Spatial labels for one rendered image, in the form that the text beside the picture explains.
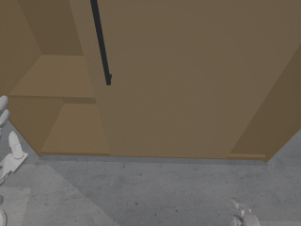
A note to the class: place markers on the robot left hand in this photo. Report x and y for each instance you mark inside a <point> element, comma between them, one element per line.
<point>14,160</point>

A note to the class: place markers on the robot right hand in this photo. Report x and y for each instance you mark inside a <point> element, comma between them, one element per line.
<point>244,210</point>

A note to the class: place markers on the handle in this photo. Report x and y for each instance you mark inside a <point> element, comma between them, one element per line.
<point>99,31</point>

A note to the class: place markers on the wardrobe door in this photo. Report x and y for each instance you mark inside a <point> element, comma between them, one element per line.
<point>188,76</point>
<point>277,113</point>

